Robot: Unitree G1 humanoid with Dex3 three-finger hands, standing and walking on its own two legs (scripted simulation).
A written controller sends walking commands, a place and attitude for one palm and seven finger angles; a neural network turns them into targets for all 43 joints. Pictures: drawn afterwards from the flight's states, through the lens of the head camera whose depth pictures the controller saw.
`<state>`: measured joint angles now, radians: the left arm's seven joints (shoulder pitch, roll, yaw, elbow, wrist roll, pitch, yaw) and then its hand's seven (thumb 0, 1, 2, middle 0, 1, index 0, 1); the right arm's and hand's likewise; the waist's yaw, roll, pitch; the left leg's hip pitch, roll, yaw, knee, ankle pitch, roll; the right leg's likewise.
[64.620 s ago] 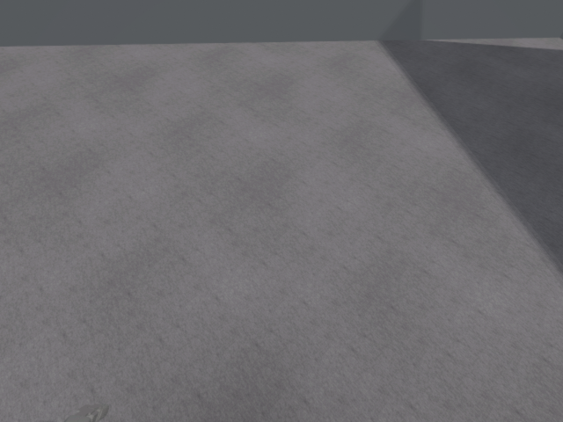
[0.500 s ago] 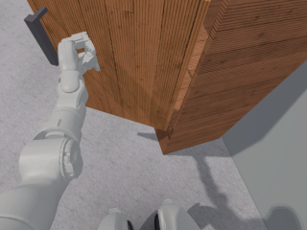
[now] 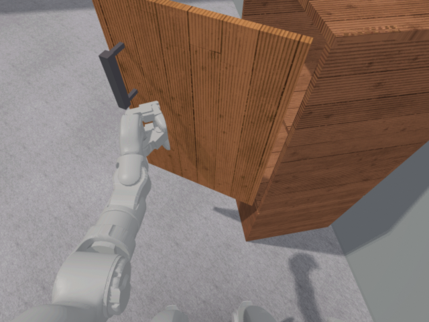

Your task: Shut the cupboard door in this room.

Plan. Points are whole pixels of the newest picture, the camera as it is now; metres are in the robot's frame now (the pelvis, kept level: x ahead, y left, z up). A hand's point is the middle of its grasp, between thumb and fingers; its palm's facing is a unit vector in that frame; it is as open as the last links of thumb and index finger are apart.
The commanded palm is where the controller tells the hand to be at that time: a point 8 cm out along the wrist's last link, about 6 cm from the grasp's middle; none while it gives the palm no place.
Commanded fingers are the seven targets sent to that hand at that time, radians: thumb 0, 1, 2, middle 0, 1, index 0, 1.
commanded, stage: draw the hand back to the body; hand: left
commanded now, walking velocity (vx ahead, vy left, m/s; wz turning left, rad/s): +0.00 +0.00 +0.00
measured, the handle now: (121, 77) +0.62 +0.18 +0.07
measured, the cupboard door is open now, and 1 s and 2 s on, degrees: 56 56 56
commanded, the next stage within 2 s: step back with the hand held close in 1.70 s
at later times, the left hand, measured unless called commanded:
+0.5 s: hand (124, 147) +0.39 +0.14 +0.12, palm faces +0.06 -1.00 -0.02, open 3.1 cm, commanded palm +0.34 +0.18 +0.13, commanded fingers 0.00 0.90 0.90 -1.30 -1.50 -1.30 -1.50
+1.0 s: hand (19, 204) +0.27 +0.22 +0.18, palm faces +0.27 -0.93 -0.27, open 3.8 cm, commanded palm +0.22 +0.27 +0.19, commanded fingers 0.00 0.90 0.90 -0.61 -0.75 -0.61 -0.75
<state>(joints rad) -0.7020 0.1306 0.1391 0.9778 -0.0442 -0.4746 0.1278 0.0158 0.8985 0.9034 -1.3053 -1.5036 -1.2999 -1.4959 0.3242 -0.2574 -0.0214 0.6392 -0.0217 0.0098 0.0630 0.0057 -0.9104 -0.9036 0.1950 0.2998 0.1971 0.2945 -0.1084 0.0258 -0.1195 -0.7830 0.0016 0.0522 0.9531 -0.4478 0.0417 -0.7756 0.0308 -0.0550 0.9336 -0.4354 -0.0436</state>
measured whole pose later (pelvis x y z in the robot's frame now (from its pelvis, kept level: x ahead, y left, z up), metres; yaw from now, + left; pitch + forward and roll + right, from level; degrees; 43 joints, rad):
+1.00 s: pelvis +0.02 +0.01 +0.06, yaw +1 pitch -3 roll -1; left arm 0.20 0.28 0.12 -0.14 -0.07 -0.02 0.07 0.01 0.89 0.90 -0.88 -1.04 -0.87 -1.03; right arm 0.16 -0.22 0.07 0.56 0.03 0.00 -0.06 0.01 -0.91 -0.90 0.20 0.30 0.20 0.29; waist 0.05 0.06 0.00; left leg -0.12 -0.04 0.04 0.43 -0.26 0.06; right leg -0.10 0.01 -0.04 0.41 -0.25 -0.02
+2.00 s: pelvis +0.01 +0.03 +0.06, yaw +0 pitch -1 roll -2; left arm 0.50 0.36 0.38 -0.37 -0.07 -0.15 0.10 0.01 0.89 0.90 -0.21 -0.31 -0.21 -0.30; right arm 0.20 -0.25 0.01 0.60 0.02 -0.02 -0.06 0.01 -0.90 -0.90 0.20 0.30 0.20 0.30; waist 0.03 0.08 -0.02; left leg -0.20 -0.03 0.06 0.46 -0.25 0.08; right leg -0.17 0.02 -0.03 0.39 -0.21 0.00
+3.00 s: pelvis -0.10 +0.03 +0.03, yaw +2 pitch -1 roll -3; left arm 0.50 0.43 0.50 -0.50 -0.01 -0.29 0.12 0.01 0.89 0.90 -0.22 -0.31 -0.21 -0.30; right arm 0.22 -0.22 -0.02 0.59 0.00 -0.06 -0.06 0.01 -0.90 -0.90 0.20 0.30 0.20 0.30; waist -0.01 0.01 0.03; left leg -0.50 0.00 0.05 0.70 -0.20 0.09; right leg -0.39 0.08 0.06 0.66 -0.27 0.02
